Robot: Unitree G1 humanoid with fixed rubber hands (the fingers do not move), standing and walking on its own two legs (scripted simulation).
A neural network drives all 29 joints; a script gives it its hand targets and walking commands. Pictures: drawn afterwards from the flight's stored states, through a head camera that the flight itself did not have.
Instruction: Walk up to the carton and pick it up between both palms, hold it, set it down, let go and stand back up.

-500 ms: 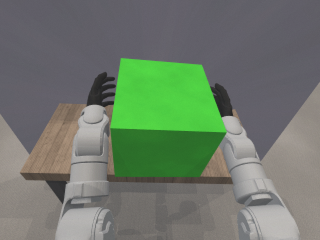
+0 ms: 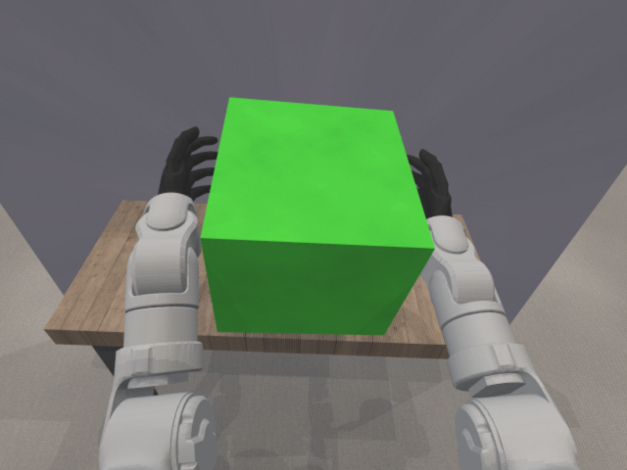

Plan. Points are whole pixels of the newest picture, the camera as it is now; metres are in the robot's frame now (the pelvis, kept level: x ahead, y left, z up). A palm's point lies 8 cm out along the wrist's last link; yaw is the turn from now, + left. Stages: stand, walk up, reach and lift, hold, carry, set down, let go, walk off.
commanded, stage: reach and lift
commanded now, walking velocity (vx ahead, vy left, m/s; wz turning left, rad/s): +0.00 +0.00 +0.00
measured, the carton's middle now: (307, 218) +0.39 -0.01 +0.14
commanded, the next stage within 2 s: hold in 0.42 s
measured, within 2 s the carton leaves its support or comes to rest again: neither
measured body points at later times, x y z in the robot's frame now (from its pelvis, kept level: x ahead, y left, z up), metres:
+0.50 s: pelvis +0.01 +0.01 +0.00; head -0.03 +0.03 +0.45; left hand +0.39 +0.15 +0.20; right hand +0.38 -0.16 +0.18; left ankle -0.01 +0.11 -0.75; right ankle +0.05 -0.10 -0.75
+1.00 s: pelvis +0.00 +0.01 +0.00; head -0.04 +0.03 +0.45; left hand +0.38 +0.16 +0.21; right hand +0.38 -0.15 +0.19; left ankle -0.01 +0.11 -0.75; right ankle +0.05 -0.10 -0.75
